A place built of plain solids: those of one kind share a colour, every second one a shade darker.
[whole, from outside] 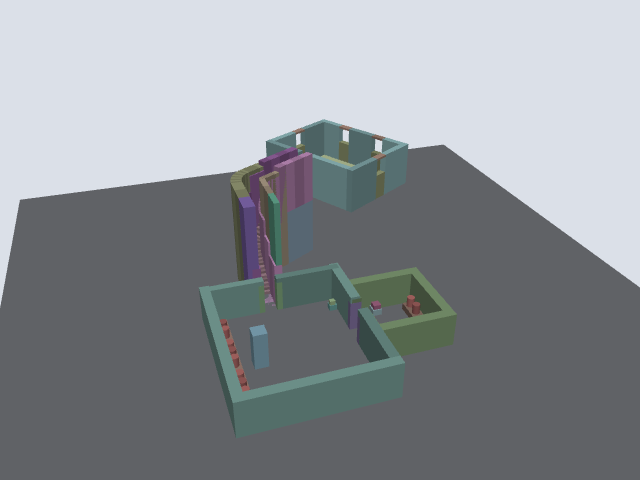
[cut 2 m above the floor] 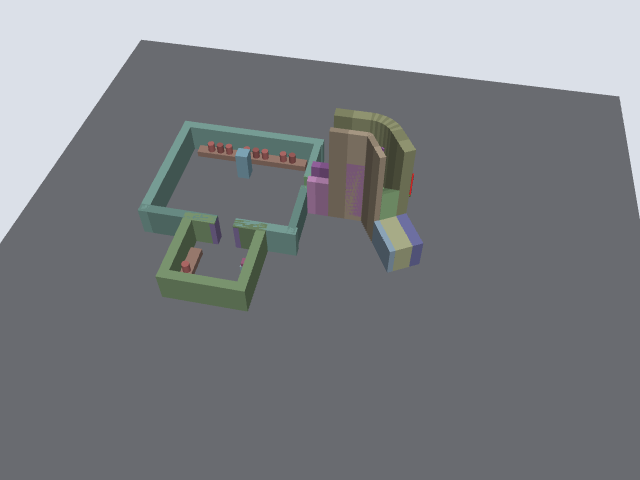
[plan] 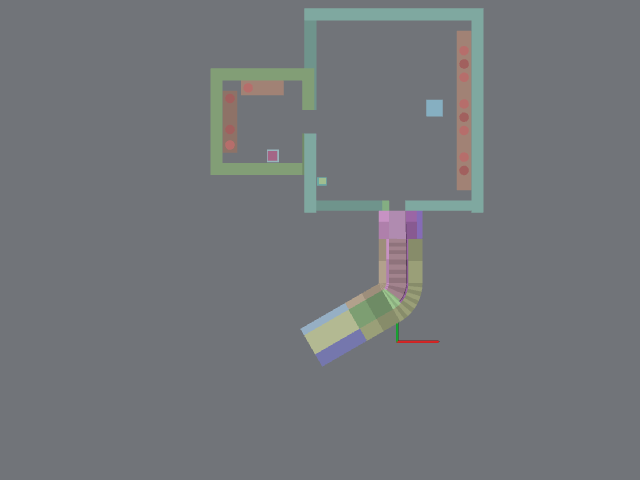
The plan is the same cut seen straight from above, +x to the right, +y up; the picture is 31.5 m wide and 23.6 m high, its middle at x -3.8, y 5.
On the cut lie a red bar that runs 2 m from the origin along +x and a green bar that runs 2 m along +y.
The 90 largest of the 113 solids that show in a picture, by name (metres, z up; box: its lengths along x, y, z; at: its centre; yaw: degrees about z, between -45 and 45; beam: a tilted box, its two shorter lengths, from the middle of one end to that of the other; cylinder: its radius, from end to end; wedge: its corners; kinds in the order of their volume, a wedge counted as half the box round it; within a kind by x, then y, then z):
{
 "wall_chamber_1": {"box": [0.6, 3.9, 2.62], "at": [-4.28, 8.29, 1.01]},
 "wall_chamber_2": {"box": [0.6, 5.0, 2.62], "at": [-4.28, 13.89, 1.01]},
 "wall_chamber_3": {"box": [4.08, 0.5, 2.62], "at": [-2.44, 6.69, 1.01]},
 "wall_chamber_4": {"box": [8.82, 0.6, 2.62], "at": [-0.17, 16.09, 1.01]},
 "wall_chamber_5": {"box": [3.75, 0.5, 2.62], "at": [2.27, 6.69, 1.01]},
 "wall_chamber_6": {"box": [0.6, 10.05, 2.62], "at": [3.94, 11.37, 1.01]},
 "wall_yard_1": {"box": [0.45, 1.95, 3.0], "at": [-11.25, -0.24, 5.75], "yaw": 30.0},
 "wall_yard_2": {"box": [2.67, 0.45, 3.0], "at": [-10.67, 0.96, 5.75], "yaw": 30.0},
 "wall_yard_3": {"box": [0.45, 2.15, 3.0], "at": [-9.75, -2.84, 5.75], "yaw": 30.0},
 "wall_yard_4": {"box": [0.45, 1.95, 3.0], "at": [-8.25, -5.44, 5.75], "yaw": 30.0},
 "wall_yard_5": {"box": [2.67, 0.45, 3.0], "at": [-7.54, 2.77, 5.75], "yaw": 30.0},
 "wall_yard_6": {"box": [2.67, 0.45, 3.0], "at": [-6.92, -5.53, 5.75], "yaw": 30.0},
 "wall_yard_7": {"box": [0.45, 3.98, 3.0], "at": [-5.7, 1.8, 5.75], "yaw": 30.0},
 "wall_yard_8": {"box": [2.67, 0.45, 3.0], "at": [-3.79, -3.73, 5.75], "yaw": 30.0},
 "wall_yard_9": {"box": [0.45, 3.18, 3.0], "at": [-3.51, -1.99, 5.75], "yaw": 30.0},
 "wall_side_chamber_1": {"box": [0.6, 5.25, 2.47], "at": [-8.89, 10.81, 0.94]},
 "wall_side_chamber_2": {"box": [5.11, 0.6, 2.47], "at": [-6.63, 8.49, 0.94]},
 "wall_side_chamber_3": {"box": [5.11, 0.6, 2.47], "at": [-6.63, 13.14, 0.94]},
 "wall_side_chamber_4": {"box": [0.6, 2.05, 2.47], "at": [-4.38, 9.21, 0.94]},
 "wall_side_chamber_5": {"box": [0.6, 2.05, 2.47], "at": [-4.38, 12.41, 0.94]},
 "mass_rock_right_1": {"wedge": [[-1.84, 0.65, -0.3], [-1.84, 0.65, 7.2], [-1.49, 0.04, -0.3], [-1.49, 0.04, 7.2], [-1.02, 1.12, -0.3], [-1.02, 1.12, 7.2], [-0.67, 0.51, -0.3], [-0.67, 0.51, 7.2]]},
 "mass_rock_right_2": {"wedge": [[-1.02, 1.12, -0.3], [-1.02, 1.12, 7.2], [-0.67, 0.51, -0.3], [-0.67, 0.51, 7.2], [-0.2, 1.59, -0.3], [-0.2, 1.59, 7.2], [0.15, 0.99, -0.3], [0.15, 0.99, 7.2]]},
 "mass_rock_right_3": {"wedge": [[-0.2, 1.59, -0.3], [-0.2, 1.59, 7.2], [-0.07, 1.68, -0.3], [-0.07, 1.68, 7.2], [0.15, 0.99, -0.3], [0.15, 0.99, 7.2], [0.34, 1.11, -0.3], [0.34, 1.11, 7.2]]},
 "mass_rock_right_4": {"wedge": [[-0.07, 1.68, -0.3], [-0.07, 1.68, 7.2], [0.05, 1.78, -0.3], [0.05, 1.78, 7.2], [0.34, 1.11, -0.3], [0.34, 1.11, 7.2], [0.52, 1.26, -0.3], [0.52, 1.26, 7.2]]},
 "mass_rock_right_5": {"wedge": [[0.05, 1.78, -0.3], [0.05, 1.78, 7.2], [0.17, 1.9, -0.3], [0.17, 1.9, 7.2], [0.52, 1.26, -0.3], [0.52, 1.26, 7.2], [0.7, 1.44, -0.3], [0.7, 1.44, 7.2]]},
 "mass_rock_right_6": {"wedge": [[0.17, 1.9, -0.3], [0.17, 1.9, 7.2], [0.27, 2.03, -0.3], [0.27, 2.03, 7.2], [0.7, 1.44, -0.3], [0.7, 1.44, 7.2], [0.85, 1.63, -0.3], [0.85, 1.63, 7.2]]},
 "mass_rock_right_7": {"wedge": [[0.27, 2.03, -0.3], [0.27, 2.03, 7.2], [0.35, 2.16, -0.3], [0.35, 2.16, 7.2], [0.85, 1.63, -0.3], [0.85, 1.63, 7.2], [0.96, 1.82, -0.3], [0.96, 1.82, 7.2]]},
 "mass_rock_right_8": {"wedge": [[0.35, 2.16, -0.3], [0.35, 2.16, 7.2], [0.42, 2.29, -0.3], [0.42, 2.29, 7.2], [0.96, 1.82, -0.3], [0.96, 1.82, 7.2], [1.06, 2.01, -0.3], [1.06, 2.01, 7.2]]},
 "mass_rock_right_9": {"wedge": [[0.42, 2.29, -0.3], [0.42, 2.29, 7.2], [0.47, 2.44, -0.3], [0.47, 2.44, 7.2], [1.06, 2.01, -0.3], [1.06, 2.01, 7.2], [1.14, 2.23, -0.3], [1.14, 2.23, 7.2]]},
 "mass_rock_right_10": {"wedge": [[0.47, 2.44, -0.3], [0.47, 2.44, 7.2], [0.51, 2.6, -0.3], [0.51, 2.6, 7.2], [1.14, 2.23, -0.3], [1.14, 2.23, 7.2], [1.2, 2.46, -0.3], [1.2, 2.46, 7.2]]},
 "mass_rock_right_11": {"wedge": [[0.51, 2.6, -0.3], [0.51, 2.6, 7.2], [0.53, 2.74, -0.3], [0.53, 2.74, 7.2], [1.2, 2.46, -0.3], [1.2, 2.46, 7.2], [1.23, 2.67, -0.3], [1.23, 2.67, 7.2]]},
 "mass_rock_right_12": {"wedge": [[0.53, 2.74, -0.3], [0.53, 2.74, 7.2], [0.54, 2.88, -0.3], [0.54, 2.88, 7.2], [1.23, 2.67, -0.3], [1.23, 2.67, 7.2], [1.24, 2.88, -0.3], [1.24, 2.88, 7.2]]},
 "mass_rock_right_13": {"wedge": [[0.54, 2.88, -0.3], [0.54, 2.88, 7.2], [0.54, 3.97, -0.3], [0.54, 3.97, 7.2], [1.24, 2.88, -0.3], [1.24, 2.88, 7.2], [1.24, 3.97, -0.3], [1.24, 3.97, 7.2]]},
 "mass_rock_right_14": {"wedge": [[0.54, 3.97, -0.3], [0.54, 3.97, 7.2], [0.54, 5.06, -0.3], [0.54, 5.06, 7.2], [1.24, 3.97, -0.3], [1.24, 3.97, 7.2], [1.24, 5.06, -0.3], [1.24, 5.06, 7.2]]},
 "rock_right_1": {"wedge": [[-4.11, -0.51, 4.05], [-4.09, -0.53, 7.5], [-3.83, -0.99, 4.05], [-3.83, -0.99, 7.5], [-3.37, -0.1, 4.05], [-3.36, -0.12, 7.5], [-3.1, -0.57, 4.05], [-3.1, -0.57, 7.5]]},
 "rock_right_2": {"wedge": [[-3.37, -0.1, 4.05], [-3.36, -0.12, 7.5], [-3.1, -0.57, 4.05], [-3.1, -0.57, 7.5], [-2.59, 0.37, 4.05], [-2.57, 0.35, 7.5], [-2.31, -0.11, 4.05], [-2.31, -0.11, 7.5]]},
 "rock_right_3": {"wedge": [[-2.59, 0.37, 4.05], [-2.57, 0.35, 7.5], [-2.31, -0.11, 4.05], [-2.31, -0.11, 7.5], [-1.91, 0.76, 4.05], [-1.89, 0.74, 7.5], [-1.63, 0.28, 4.05], [-1.63, 0.28, 7.5]]},
 "rock_right_4": {"wedge": [[-1.91, 0.77, 3.47], [-1.89, 0.74, 7.5], [-1.63, 0.28, 3.47], [-1.63, 0.28, 7.5], [-1.35, 1.07, 3.47], [-1.33, 1.05, 7.5], [-1.07, 0.6, 3.47], [-1.07, 0.6, 7.5]]},
 "rock_right_5": {"wedge": [[-1.35, 1.08, 2.35], [-1.33, 1.05, 6.92], [-1.07, 0.59, 2.35], [-1.07, 0.59, 6.92], [-0.26, 1.69, 2.35], [-0.24, 1.66, 6.92], [0.01, 1.21, 2.35], [0.01, 1.21, 6.92]]},
 "rock_right_6": {"wedge": [[0.41, 5.9, -0.5], [0.43, 5.06, -0.5], [0.43, 5.9, 2.95], [0.45, 5.06, 2.95], [0.97, 5.06, -0.5], [0.97, 5.06, 2.95], [0.97, 5.9, -0.5], [0.97, 5.9, 2.95]]},
 "rock_right_7": {"wedge": [[0.41, 5.9, -0.5], [0.41, 6.44, -0.5], [0.43, 5.9, 2.95], [0.43, 6.44, 2.95], [0.96, 5.9, -0.5], [0.96, 5.9, 2.95], [0.96, 6.44, -0.5], [0.96, 6.44, 2.95]]},
 "rock_right_8": {"wedge": [[0.43, 2.88, 0.4], [0.44, 4.05, 0.4], [0.46, 2.88, 4.9], [0.48, 4.05, 4.9], [0.99, 2.88, 0.4], [0.99, 2.88, 4.9], [0.99, 4.05, 0.4], [0.99, 4.05, 4.9]]},
 "rock_right_9": {"wedge": [[0.43, 5.06, -0.5], [0.44, 4.05, -0.5], [0.46, 5.06, 3.85], [0.47, 4.05, 3.85], [0.99, 4.05, -0.5], [0.99, 4.05, 3.85], [0.99, 5.06, -0.5], [0.99, 5.06, 3.85]]},
 "mass_rock_right_head_1": {"box": [2.54, 0.7, 7.5], "at": [-2.77, -0.29, 3.45], "yaw": 30.0},
 "mass_under_head_1": {"box": [2.53, 1.1, 4.55], "at": [-3.21, 0.48, 1.98], "yaw": 30.0},
 "rock_left_1": {"wedge": [[-4.77, 0.63, 4.05], [-4.77, 0.63, 7.5], [-4.52, 0.2, 4.05], [-4.52, 0.2, 7.5], [-4.04, 1.05, 4.05], [-4.04, 1.05, 7.5], [-3.79, 0.62, 4.05], [-3.79, 0.62, 7.5]]},
 "rock_left_2": {"wedge": [[-4.04, 1.05, 4.05], [-4.04, 1.05, 7.5], [-3.79, 0.62, 4.05], [-3.79, 0.62, 7.5], [-3.24, 1.51, 4.05], [-3.24, 1.51, 7.5], [-2.99, 1.08, 4.05], [-2.99, 1.08, 7.5]]},
 "rock_left_3": {"wedge": [[-3.24, 1.51, 4.05], [-3.24, 1.51, 7.5], [-2.99, 1.08, 4.05], [-2.99, 1.08, 7.5], [-2.57, 1.9, 4.05], [-2.57, 1.9, 7.5], [-2.32, 1.47, 4.05], [-2.32, 1.47, 7.5]]},
 "rock_left_4": {"wedge": [[-2.57, 1.9, 3.47], [-2.57, 1.9, 7.5], [-2.32, 1.47, 3.47], [-2.32, 1.47, 7.5], [-2.01, 2.22, 3.47], [-2.01, 2.22, 7.5], [-1.76, 1.79, 3.47], [-1.76, 1.79, 7.5]]},
 "rock_left_5": {"wedge": [[-2.01, 2.22, 2.35], [-2.01, 2.22, 6.92], [-1.76, 1.79, 2.35], [-1.76, 1.79, 6.92], [-0.93, 2.85, 2.35], [-0.93, 2.85, 6.92], [-0.68, 2.42, 2.35], [-0.68, 2.42, 6.92]]},
 "rock_left_6": {"wedge": [[-0.91, 2.88, 0.4], [-0.91, 2.88, 4.9], [-0.91, 4.05, 0.4], [-0.91, 4.05, 4.9], [-0.41, 2.88, 0.4], [-0.41, 2.88, 4.9], [-0.41, 4.05, 0.4], [-0.41, 4.05, 4.9]]},
 "rock_left_7": {"wedge": [[-0.91, 4.05, -0.5], [-0.91, 4.05, 3.85], [-0.91, 5.06, -0.5], [-0.91, 5.06, 3.85], [-0.41, 4.05, -0.5], [-0.41, 4.05, 3.85], [-0.41, 5.06, -0.5], [-0.41, 5.06, 3.85]]},
 "rock_left_8": {"wedge": [[-0.91, 5.06, -0.5], [-0.91, 5.06, 2.95], [-0.91, 5.9, -0.5], [-0.91, 5.9, 2.95], [-0.41, 5.06, -0.5], [-0.41, 5.06, 2.95], [-0.41, 5.9, -0.5], [-0.41, 5.9, 2.95]]},
 "rock_left_9": {"wedge": [[-0.91, 5.9, -0.5], [-0.91, 5.9, 2.95], [-0.91, 6.44, -0.5], [-0.91, 6.44, 2.95], [-0.41, 5.9, -0.5], [-0.41, 5.9, 2.95], [-0.41, 6.44, -0.5], [-0.41, 6.44, 2.95]]},
 "floor_yard_1": {"box": [5.38, 7.05, 0.3], "at": [-7.23, -1.38, 4.4], "yaw": 30.0},
 "fill_under_steps_1": {"wedge": [[-2.4, 1.58, -0.3], [-2.4, 1.58, 4.24], [-1.85, 0.63, -0.3], [-1.85, 0.63, 4.24], [-1.58, 2.06, -0.3], [-1.58, 2.06, 3.43], [-1.03, 1.11, -0.3], [-1.03, 1.11, 3.43]]},
 "fill_under_steps_2": {"wedge": [[-1.58, 2.06, -0.3], [-1.58, 2.06, 3.43], [-1.03, 1.11, -0.3], [-1.03, 1.11, 3.43], [-0.75, 2.54, -0.3], [-0.75, 2.54, 2.62], [-0.2, 1.58, -0.3], [-0.2, 1.58, 2.62]]},
 "fill_under_steps_3": {"wedge": [[-0.75, 2.54, -0.3], [-0.75, 2.54, 2.53], [-0.71, 2.56, -0.3], [-0.71, 2.56, 2.53], [-0.2, 1.58, -0.3], [-0.2, 1.58, 2.53], [-0.07, 1.67, -0.3], [-0.07, 1.67, 2.53]]},
 "fill_under_steps_4": {"wedge": [[-0.71, 2.56, -0.3], [-0.71, 2.56, 2.44], [-0.68, 2.59, -0.3], [-0.68, 2.59, 2.44], [-0.07, 1.67, -0.3], [-0.07, 1.67, 2.44], [0.06, 1.77, -0.3], [0.06, 1.77, 2.44]]},
 "fill_under_steps_5": {"wedge": [[-0.68, 2.59, -0.3], [-0.68, 2.59, 2.35], [-0.65, 2.62, -0.3], [-0.65, 2.62, 2.35], [0.06, 1.77, -0.3], [0.06, 1.77, 2.35], [0.18, 1.89, -0.3], [0.18, 1.89, 2.35]]},
 "mass_rock_left_1": {"wedge": [[-2.57, 1.9, -0.3], [-2.57, 1.9, 7.2], [-2.38, 1.58, -0.3], [-2.38, 1.58, 7.2], [-1.75, 2.38, -0.3], [-1.75, 2.38, 7.2], [-1.56, 2.06, -0.3], [-1.56, 2.06, 7.2]]},
 "mass_rock_left_2": {"wedge": [[-1.75, 2.38, -0.3], [-1.75, 2.38, 7.2], [-1.56, 2.06, -0.3], [-1.56, 2.06, 7.2], [-0.93, 2.85, -0.3], [-0.93, 2.85, 7.2], [-0.74, 2.53, -0.3], [-0.74, 2.53, 7.2]]},
 "mass_rock_left_3": {"wedge": [[-0.91, 2.88, -0.3], [-0.91, 2.88, 7.2], [-0.91, 3.97, -0.3], [-0.91, 3.97, 7.2], [-0.54, 2.88, -0.3], [-0.54, 2.88, 7.2], [-0.54, 3.97, -0.3], [-0.54, 3.97, 7.2]]},
 "mass_rock_left_4": {"wedge": [[-0.91, 3.97, -0.3], [-0.91, 3.97, 7.2], [-0.91, 5.06, -0.3], [-0.91, 5.06, 7.2], [-0.54, 3.97, -0.3], [-0.54, 3.97, 7.2], [-0.54, 5.06, -0.3], [-0.54, 5.06, 7.2]]},
 "mass_rock_right_foot_1": {"box": [0.7, 1.38, 7.5], "at": [0.89, 5.75, 3.45]},
 "mass_rock_left_head_1": {"box": [2.54, 0.37, 7.5], "at": [-3.57, 1.11, 3.45], "yaw": 30.0},
 "bench_1": {"box": [0.72, 3.05, 0.48], "at": [-8.23, 10.81, 0.19]},
 "bench_2": {"box": [2.11, 0.72, 0.52], "at": [-6.63, 12.48, 0.21]},
 "bench_3": {"box": [0.72, 7.85, 0.49], "at": [3.28, 11.37, 0.2]},
 "mass_rock_left_foot_1": {"box": [0.37, 1.38, 7.5], "at": [-0.72, 5.75, 3.45]},
 "wall_yard_under_light_1": {"box": [0.45, 0.95, 1.75], "at": [-10.53, -1.5, 5.12], "yaw": 30.0},
 "wall_yard_under_light_2": {"box": [0.95, 0.45, 1.75], "at": [-9.1, 1.87, 5.12], "yaw": 30.0},
 "wall_yard_under_light_3": {"box": [0.45, 0.95, 1.75], "at": [-8.98, -4.18, 5.12], "yaw": 30.0},
 "wall_yard_under_light_4": {"box": [0.95, 0.45, 1.75], "at": [-5.35, -4.63, 5.12], "yaw": 30.0},
 "pillar_1": {"box": [0.82, 0.82, 2.37], "at": [1.83, 11.48, 1.14]},
 "floor_lower_1": {"box": [1.64, 1.75, 0.4], "at": [0.0, 5.57, -0.2]},
 "jamb_side_mouth_1": {"box": [0.7, 0.35, 1.95], "at": [-4.33, 10.06, 0.93]},
 "jamb_side_mouth_2": {"box": [0.7, 0.35, 1.95], "at": [-4.33, 11.56, 0.93]},
 "cask_1": {"cylinder": 0.23, "from": [3.28, 8.42, 0.44], "to": [3.28, 8.42, 1.06]},
 "cask_2": {"cylinder": 0.23, "from": [3.28, 9.08, 0.44], "to": [3.28, 9.08, 1.06]},
 "cask_3": {"cylinder": 0.23, "from": [3.28, 10.38, 0.44], "to": [3.28, 10.38, 1.06]},
 "cask_4": {"cylinder": 0.23, "from": [3.28, 11.04, 0.44], "to": [3.28, 11.04, 1.06]},
 "cask_5": {"cylinder": 0.23, "from": [3.28, 11.69, 0.44], "to": [3.28, 11.69, 1.06]},
 "cask_6": {"cylinder": 0.23, "from": [3.28, 13.0, 0.44], "to": [3.28, 13.0, 1.06]},
 "cask_7": {"cylinder": 0.23, "from": [3.28, 13.65, 0.44], "to": [3.28, 13.65, 1.06]},
 "jamb_chamber_mouth_1": {"box": [0.35, 0.5, 2.07], "at": [-0.57, 6.69, 0.98]},
 "jamb_chamber_mouth_2": {"box": [0.35, 0.5, 2.07], "at": [0.57, 6.69, 0.98]},
 "tread_1": {"wedge": [[-0.63, 2.64, 1.9], [-0.63, 2.64, 2.39], [-0.58, 2.72, 1.9], [-0.58, 2.72, 2.39], [0.24, 1.97, 1.9], [0.24, 1.97, 2.39], [0.43, 2.28, 1.9], [0.43, 2.28, 2.39]]},
 "tread_2": {"wedge": [[-0.59, 2.71, 1.71], [-0.59, 2.71, 2.2], [-0.56, 2.81, 1.71], [-0.56, 2.81, 2.2], [0.4, 2.22, 1.71], [0.4, 2.22, 2.2], [0.52, 2.6, 1.71], [0.52, 2.6, 2.2]]},
 "crate_side_chamber_1": {"box": [0.59, 0.63, 0.45], "at": [-6.11, 9.13, 0.18]}
}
